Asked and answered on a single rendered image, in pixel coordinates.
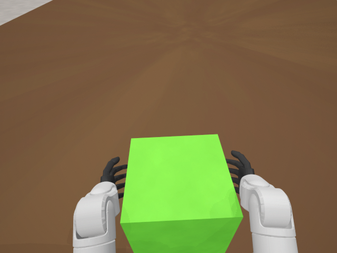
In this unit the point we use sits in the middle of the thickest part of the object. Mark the robot left hand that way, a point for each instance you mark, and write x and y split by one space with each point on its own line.
110 171

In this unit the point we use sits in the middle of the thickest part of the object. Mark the robot left forearm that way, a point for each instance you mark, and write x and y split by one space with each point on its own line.
94 228

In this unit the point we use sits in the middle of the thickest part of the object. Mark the robot right forearm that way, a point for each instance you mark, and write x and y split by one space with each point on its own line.
271 217

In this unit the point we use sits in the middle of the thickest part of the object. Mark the robot right hand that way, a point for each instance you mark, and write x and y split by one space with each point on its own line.
244 168

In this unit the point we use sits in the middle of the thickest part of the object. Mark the carton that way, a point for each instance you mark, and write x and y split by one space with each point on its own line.
179 196

